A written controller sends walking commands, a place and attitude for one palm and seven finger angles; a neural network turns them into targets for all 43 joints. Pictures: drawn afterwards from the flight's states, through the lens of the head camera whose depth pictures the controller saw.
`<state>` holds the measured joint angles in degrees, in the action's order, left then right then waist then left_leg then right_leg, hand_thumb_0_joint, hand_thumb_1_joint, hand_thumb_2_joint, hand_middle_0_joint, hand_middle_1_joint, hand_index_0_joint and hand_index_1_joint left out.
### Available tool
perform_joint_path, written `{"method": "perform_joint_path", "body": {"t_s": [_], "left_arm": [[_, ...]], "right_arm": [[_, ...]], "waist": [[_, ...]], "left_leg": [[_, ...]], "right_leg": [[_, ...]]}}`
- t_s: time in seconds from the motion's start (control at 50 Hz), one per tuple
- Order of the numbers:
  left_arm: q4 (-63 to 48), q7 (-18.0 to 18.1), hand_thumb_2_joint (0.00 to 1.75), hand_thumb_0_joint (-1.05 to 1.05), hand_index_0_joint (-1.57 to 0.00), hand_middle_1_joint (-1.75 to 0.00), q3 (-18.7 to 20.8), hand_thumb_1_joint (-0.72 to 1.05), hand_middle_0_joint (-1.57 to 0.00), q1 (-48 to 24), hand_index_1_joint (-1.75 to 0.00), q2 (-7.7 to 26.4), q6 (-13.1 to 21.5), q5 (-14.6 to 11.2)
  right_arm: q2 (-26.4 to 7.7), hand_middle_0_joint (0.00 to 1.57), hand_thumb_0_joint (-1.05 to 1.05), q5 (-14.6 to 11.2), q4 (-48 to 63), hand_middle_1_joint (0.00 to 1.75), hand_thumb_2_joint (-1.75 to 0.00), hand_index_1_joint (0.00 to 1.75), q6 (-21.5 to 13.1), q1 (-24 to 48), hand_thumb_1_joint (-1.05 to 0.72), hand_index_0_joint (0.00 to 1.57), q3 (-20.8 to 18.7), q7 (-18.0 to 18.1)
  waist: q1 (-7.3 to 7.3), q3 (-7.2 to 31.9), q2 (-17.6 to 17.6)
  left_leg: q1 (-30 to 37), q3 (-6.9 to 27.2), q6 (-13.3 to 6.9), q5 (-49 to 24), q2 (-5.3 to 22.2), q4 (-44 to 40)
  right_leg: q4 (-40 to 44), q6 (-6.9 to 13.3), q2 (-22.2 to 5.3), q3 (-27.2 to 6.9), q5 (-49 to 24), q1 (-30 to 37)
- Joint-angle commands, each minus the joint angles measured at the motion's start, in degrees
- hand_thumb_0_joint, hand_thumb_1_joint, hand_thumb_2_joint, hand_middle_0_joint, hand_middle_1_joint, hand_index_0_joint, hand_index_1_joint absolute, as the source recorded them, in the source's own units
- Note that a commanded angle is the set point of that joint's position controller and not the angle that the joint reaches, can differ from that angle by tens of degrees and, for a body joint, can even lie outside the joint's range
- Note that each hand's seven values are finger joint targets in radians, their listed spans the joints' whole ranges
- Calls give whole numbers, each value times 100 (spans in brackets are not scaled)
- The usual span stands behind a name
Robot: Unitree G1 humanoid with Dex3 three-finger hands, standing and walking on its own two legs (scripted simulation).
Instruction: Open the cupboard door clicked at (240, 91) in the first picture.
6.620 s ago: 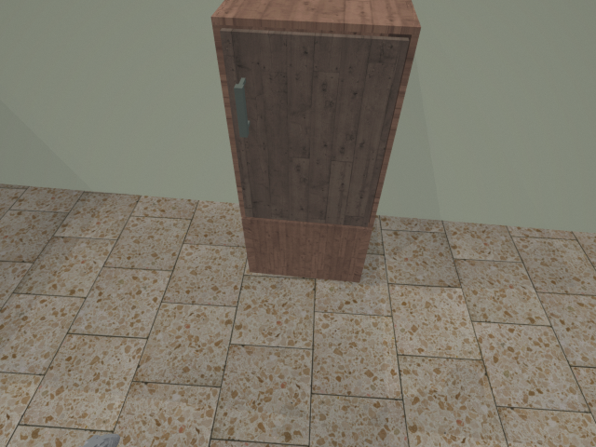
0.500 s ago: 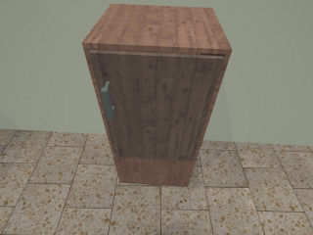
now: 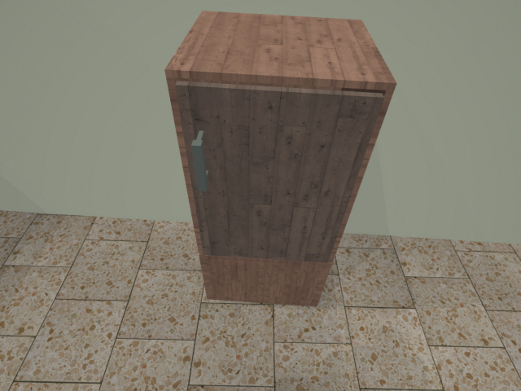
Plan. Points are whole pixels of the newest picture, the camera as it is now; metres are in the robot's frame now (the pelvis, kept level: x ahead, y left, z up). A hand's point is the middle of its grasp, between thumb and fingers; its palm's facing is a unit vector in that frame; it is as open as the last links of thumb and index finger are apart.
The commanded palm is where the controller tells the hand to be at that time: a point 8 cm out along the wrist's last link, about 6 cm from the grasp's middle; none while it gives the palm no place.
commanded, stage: come to a stop and stand still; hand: left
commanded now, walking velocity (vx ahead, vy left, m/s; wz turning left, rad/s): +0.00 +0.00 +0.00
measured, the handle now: (201, 161) +0.59 +0.18 +0.01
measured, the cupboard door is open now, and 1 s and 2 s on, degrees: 0 0 0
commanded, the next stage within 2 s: look again from close up in 0.20 s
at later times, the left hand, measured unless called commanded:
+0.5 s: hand out of the picture -0.03 +0.16 -0.18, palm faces +0.04 -0.99 -0.15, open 7.4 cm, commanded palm none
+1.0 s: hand out of the picture +0.06 +0.19 -0.15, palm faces +0.17 -0.96 -0.21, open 7.3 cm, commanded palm +0.12 +0.23 -0.07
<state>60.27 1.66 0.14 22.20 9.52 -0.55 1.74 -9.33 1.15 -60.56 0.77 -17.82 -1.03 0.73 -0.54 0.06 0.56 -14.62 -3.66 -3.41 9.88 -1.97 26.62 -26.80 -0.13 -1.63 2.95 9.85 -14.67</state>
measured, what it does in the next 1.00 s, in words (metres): stands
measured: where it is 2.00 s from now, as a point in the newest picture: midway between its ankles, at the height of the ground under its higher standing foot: outside the picture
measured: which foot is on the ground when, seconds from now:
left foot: down 0.00-1.00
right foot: down 0.00-1.00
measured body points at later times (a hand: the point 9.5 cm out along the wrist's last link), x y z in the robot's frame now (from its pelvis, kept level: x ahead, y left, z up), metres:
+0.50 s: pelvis +0.00 +0.01 +0.00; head -0.01 +0.02 +0.45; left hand -0.03 +0.21 -0.17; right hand -0.01 -0.21 -0.16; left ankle +0.06 +0.08 -0.74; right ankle +0.05 -0.12 -0.74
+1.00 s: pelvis +0.02 +0.01 +0.00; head +0.02 +0.02 +0.45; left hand +0.05 +0.24 -0.13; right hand +0.04 -0.22 -0.14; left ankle +0.06 +0.08 -0.74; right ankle +0.06 -0.12 -0.74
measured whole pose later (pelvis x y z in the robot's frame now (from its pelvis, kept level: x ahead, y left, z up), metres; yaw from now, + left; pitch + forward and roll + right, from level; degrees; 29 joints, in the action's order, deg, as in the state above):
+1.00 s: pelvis +0.02 +0.01 +0.00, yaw +0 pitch -2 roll +0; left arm 33.0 5.5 0.7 28.6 9.4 -3.2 -3.9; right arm -9.4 -1.7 -55.1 -6.0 -19.9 1.1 3.2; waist -0.2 -1.2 1.2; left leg -14.9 -4.2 -3.9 12.1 -2.7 28.2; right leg -30.0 0.4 -1.7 1.3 13.6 -15.7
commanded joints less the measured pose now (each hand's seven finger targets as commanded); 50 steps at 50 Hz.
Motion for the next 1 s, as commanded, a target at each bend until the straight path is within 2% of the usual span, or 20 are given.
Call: {"method": "perform_joint_path", "body": {"t_s": [0.0, 0.06, 0.16, 0.22, 0.32, 0.4, 0.58, 0.7, 0.72, 0.78, 0.84, 0.88, 0.9, 0.92, 0.94, 0.96, 0.98], "left_arm": [[-196, 61, 90, 0, -20, -30, 92, 90, -20, 322, -30, 471, 116, -8], [-129, 65, 90, 0, -20, -30, 98, 90, -20, 425, -30, 436, 113, 1], [-48, 77, 90, 0, -20, -30, 88, 90, -20, 505, -30, 348, 148, -14], [-23, 81, 90, 0, -20, -30, 96, 90, -20, 510, -30, 326, 134, 2], [7, 88, 90, 0, -20, -30, 95, 90, -20, 565, -30, 260, 150, -9], [-28, 96, 90, 0, -20, -30, 105, 90, -20, 525, -30, 268, 150, -4], [-48, 105, 90, 0, -20, -30, 95, 90, -20, 469, -30, 243, 172, -2], [-34, 106, 90, 0, -20, -30, 82, 90, -20, 426, -30, 258, 191, -13], [-33, 106, 90, 0, -20, -30, 74, 90, -20, 417, -30, 281, 197, -17], [-42, 109, 90, 0, -20, -30, 71, 90, -20, 364, -30, 301, 203, -19], [-24, 109, 90, 0, -20, -30, 61, 90, -20, 331, -30, 306, 214, -28], [-12, 113, 90, 0, -20, -30, 52, 90, -20, 311, -30, 325, 212, -29], [189, 282, 90, 0, -20, -30, 0, 90, -20, 447, -30, 471, 178, 28], [-8984, 300, 89, 0, -20, -32, 512, 88, -20, -3868, -32, 1684, 1450, -1205], [-7529, 597, 88, 0, -20, -33, 569, 85, -20, -1668, -33, 1345, 1168, -871], [-6900, 886, 87, 0, -21, -34, 266, 83, -21, -1342, -34, 882, 870, -876], [-5346, 836, 86, 0, -21, -36, -370, 81, -21, 566, -36, -388, 309, -920]], "right_arm": [[-635, 20, 0, -15, 181, 30, -90, 30, -103, -149, -90, 20, -131, 35], [-595, 20, 0, -18, 127, 30, -90, 30, -91, -202, -90, 20, -136, 36], [-492, 20, 0, -40, 29, 30, -90, 30, -127, -268, -90, 20, -120, 53], [-513, 20, 0, -37, -4, 30, -90, 30, -112, -270, -90, 20, -136, 48], [-435, 20, 0, -34, -35, 30, -90, 30, -103, -313, -90, 20, -138, 51], [-428, 20, 0, -38, -52, 30, -90, 30, -116, -325, -90, 20, -142, 52], [-433, 20, 0, -50, -49, 30, -90, 30, -158, -268, -90, 20, -134, 51], [-449, 20, 0, -62, -66, 30, -90, 30, -181, -202, -90, 20, -120, 52], [-454, 20, 0, -65, -73, 30, -90, 30, -178, -188, -90, 20, -119, 49], [-471, 20, 0, -72, -80, 30, -90, 30, -188, -187, -90, 20, -110, 47], [-487, 20, 0, -75, -105, 30, -90, 30, -195, -141, -90, 20, -97, 47], [-499, 20, 0, -79, -113, 30, -90, 30, -203, -112, -90, 20, -100, 48], [-635, 20, 0, -87, 331, 30, -90, 30, -208, 463, -90, 20, -38, 20], [-1538, 20, 0, -370, 2595, 30, -90, 30, -1028, 297, -90, 20, -27, 322], [-1127, 20, 0, -456, 2135, 30, -90, 30, -1641, 744, -90, 20, 182, 479], [-1133, 20, 0, -480, 1859, 30, -90, 30, -1860, 696, -90, 20, 71, 505], [-919, 20, 0, -516, 1734, 30, -90, 30, -1831, 496, -90, 20, 68, 396]], "waist": [[57, -594, -32], [48, -649, -94], [48, -474, -50], [47, -646, -103], [51, -669, 88], [54, -616, -30], [37, -592, -52], [35, -495, -65], [41, -517, 20], [60, -458, -62], [57, -368, 1], [61, -361, -100], [-141, -479, -96], [806, 2213, -1036], [209, 1869, -1521], [333, 1204, -1287], [331, 374, -807]], "left_leg": [[-732, 1041, 43, 1970, 740, -1068], [-777, 1045, 41, 2031, 726, -1065], [-597, 1014, 58, 1703, 733, -979], [-795, 1081, 56, 2048, 762, -1094], [-716, 969, 82, 1752, 688, -904], [-712, 1024, 75, 1860, 732, -971], [-692, 1116, 64, 1662, 810, -1118], [-512, 1058, 74, 1364, 802, -1108], [-463, 1035, 80, 1286, 786, -1074], [-357, 998, 89, 1144, 800, -1070], [-247, 976, 97, 981, 800, -1058], [-167, 974, 98, 872, 810, -1072], [-316, 311, 331, 858, 755, -62], [1273, 454, 311, 646, 239, -555], [1028, 751, 390, 1514, 518, -920], [227, 879, 480, 2094, 512, -1052], [-251, 984, 405, 2236, 470, -1010]], "right_leg": [[669, 121, -361, -660, 1400, -160], [679, 124, -363, -657, 1491, -214], [672, 152, -397, -697, 1225, -151], [627, 122, -360, -673, 1404, -238], [710, 157, -407, -792, 1459, -361], [661, 145, -377, -767, 1397, -341], [572, 138, -359, -677, 836, -130], [618, 142, -402, -697, 576, -25], [651, 140, -414, -707, 575, -53], [655, 137, -426, -687, 424, -7], [669, 141, -440, -699, 315, 72], [660, 136, -444, -680, 199, 80], [489, 157, -486, -465, 362, 21], [-163, 144, 136, 79, 438, 223], [-562, 274, 248, 193, 1035, -166], [-735, 238, 347, 285, 1270, -548], [-756, 233, 336, 370, 1192, -920]]}}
